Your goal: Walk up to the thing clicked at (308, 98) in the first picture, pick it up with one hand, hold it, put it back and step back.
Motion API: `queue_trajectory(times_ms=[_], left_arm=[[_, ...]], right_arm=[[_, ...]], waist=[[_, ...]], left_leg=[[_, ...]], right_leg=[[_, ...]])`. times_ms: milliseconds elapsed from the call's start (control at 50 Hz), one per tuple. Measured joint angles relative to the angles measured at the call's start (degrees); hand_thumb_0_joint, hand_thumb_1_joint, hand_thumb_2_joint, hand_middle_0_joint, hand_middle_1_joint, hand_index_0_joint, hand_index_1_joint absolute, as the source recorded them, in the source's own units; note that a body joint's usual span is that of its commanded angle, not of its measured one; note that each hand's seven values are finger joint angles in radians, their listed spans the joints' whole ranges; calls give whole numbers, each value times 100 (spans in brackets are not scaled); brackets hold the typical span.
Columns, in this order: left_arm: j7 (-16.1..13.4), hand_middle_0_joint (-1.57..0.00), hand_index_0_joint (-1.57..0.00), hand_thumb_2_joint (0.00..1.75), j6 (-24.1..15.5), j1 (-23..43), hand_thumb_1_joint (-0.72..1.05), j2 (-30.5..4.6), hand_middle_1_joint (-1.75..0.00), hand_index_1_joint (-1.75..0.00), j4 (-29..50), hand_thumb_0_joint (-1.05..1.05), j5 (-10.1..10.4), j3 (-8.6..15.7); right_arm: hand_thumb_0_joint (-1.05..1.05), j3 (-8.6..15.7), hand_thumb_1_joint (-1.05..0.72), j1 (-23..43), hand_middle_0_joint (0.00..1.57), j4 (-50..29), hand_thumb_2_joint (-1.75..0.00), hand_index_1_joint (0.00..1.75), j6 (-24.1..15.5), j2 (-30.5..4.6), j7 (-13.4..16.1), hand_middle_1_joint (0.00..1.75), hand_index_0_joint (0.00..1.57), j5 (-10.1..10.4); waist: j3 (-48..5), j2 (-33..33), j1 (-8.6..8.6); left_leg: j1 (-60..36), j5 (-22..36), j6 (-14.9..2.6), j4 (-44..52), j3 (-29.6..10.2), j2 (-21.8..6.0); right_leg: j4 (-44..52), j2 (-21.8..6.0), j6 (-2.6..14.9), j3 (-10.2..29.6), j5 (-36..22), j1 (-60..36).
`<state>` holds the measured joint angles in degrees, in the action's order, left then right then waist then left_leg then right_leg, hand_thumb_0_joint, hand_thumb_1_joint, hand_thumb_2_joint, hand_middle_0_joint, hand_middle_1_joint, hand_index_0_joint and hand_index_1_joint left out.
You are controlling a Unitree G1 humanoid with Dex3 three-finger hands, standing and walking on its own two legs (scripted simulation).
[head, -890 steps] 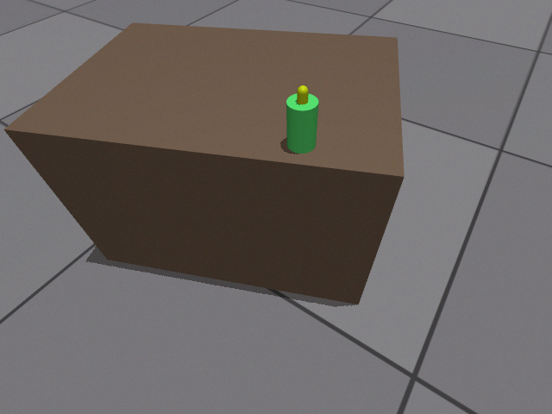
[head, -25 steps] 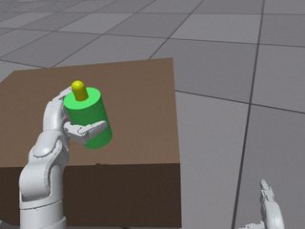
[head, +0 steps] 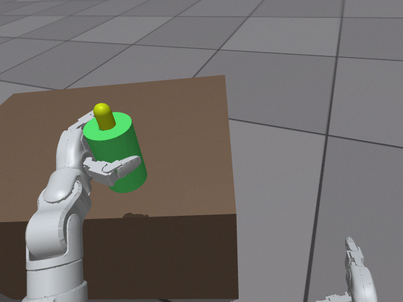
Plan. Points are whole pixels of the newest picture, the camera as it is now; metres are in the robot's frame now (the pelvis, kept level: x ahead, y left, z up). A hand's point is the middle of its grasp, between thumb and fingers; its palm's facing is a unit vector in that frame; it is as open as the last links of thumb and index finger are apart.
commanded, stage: hold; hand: left
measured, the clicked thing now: (115, 145) +0.32 +0.17 +0.22
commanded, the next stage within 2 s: crouch in 0.10 s
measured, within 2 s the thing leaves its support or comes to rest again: neither
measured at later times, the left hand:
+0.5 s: hand (118, 152) +0.33 +0.17 +0.19, palm faces +0.15 -0.99 -0.01, open 10.7 cm
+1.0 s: hand (124, 163) +0.38 +0.20 +0.11, palm faces +0.18 -0.98 -0.03, open 10.7 cm
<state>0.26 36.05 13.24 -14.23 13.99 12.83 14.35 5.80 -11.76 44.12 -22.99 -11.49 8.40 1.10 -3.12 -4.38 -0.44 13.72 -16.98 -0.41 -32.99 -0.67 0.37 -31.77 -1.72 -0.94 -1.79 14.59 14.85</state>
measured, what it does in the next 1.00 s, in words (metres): stands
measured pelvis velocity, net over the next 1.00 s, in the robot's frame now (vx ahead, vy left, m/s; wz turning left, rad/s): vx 0.00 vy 0.00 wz -0.01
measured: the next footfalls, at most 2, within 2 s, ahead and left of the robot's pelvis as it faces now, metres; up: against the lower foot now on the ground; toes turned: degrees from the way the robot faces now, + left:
none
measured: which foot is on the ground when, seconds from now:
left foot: down 0.00-1.00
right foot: down 0.00-1.00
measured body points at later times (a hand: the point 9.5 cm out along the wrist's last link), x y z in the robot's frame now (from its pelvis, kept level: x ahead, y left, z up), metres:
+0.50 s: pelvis +0.00 +0.00 +0.00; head -0.04 -0.03 +0.45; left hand +0.31 +0.23 +0.19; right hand +0.17 -0.25 -0.08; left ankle +0.01 +0.11 -0.73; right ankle +0.03 -0.13 -0.73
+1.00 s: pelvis +0.00 +0.00 +0.00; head +0.00 +0.00 +0.45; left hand +0.36 +0.25 +0.12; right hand +0.16 -0.26 -0.07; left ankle +0.01 +0.11 -0.73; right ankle +0.03 -0.13 -0.73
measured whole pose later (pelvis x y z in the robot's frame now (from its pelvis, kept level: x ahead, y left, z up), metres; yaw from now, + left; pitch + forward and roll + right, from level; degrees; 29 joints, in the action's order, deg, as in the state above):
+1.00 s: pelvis +0.00 +0.00 +0.00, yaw -1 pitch +1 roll -1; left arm 0.6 8.4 20.1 -17.0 -22.7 9.3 15.3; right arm 4.5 -9.7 43.6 -20.7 -11.5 6.3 0.3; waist -2.6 -1.1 3.0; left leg 19.3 -17.4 -0.3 -35.3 -0.4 -0.4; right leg -32.7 -1.0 -0.8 -1.5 14.1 20.0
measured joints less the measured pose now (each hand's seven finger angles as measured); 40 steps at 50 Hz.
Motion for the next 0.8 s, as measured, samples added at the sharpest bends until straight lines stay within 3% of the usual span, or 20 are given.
queue_trajectory(times_ms=[320,460,620,800], left_arm=[[-14,-69,-69,111,76,-76,-54,91,-113,-112,149,0,19,-44],[-50,-70,-71,112,-66,126,-55,131,-111,-110,-368,0,-9,-32],[-41,-70,-71,111,-727,463,-55,42,-111,-110,-1789,0,-179,20],[-49,-69,-70,111,-1854,417,-54,-133,-112,-111,-2750,0,-345,67]], right_arm=[[-2,33,52,42,6,70,-6,5,-24,29,-26,5,6,5],[-2,12,53,74,6,162,-6,5,16,31,-18,5,6,-11],[-2,-75,55,152,6,176,-5,5,9,36,-64,5,6,-37],[-2,-100,55,99,6,-4,-5,5,5,-23,-109,5,6,-56]], waist=[[-25,-5,-44],[1,36,-31],[37,185,123],[128,304,294]], left_leg=[[18,-23,-8,-36,2,17],[48,-1,-3,-41,-16,28],[227,49,15,-57,-4,9],[449,11,30,-163,29,-53]], right_leg=[[-38,-17,-12,3,25,17],[-72,-29,-6,-14,26,53],[-121,-10,20,-1,-13,255],[-143,53,34,32,-42,460]])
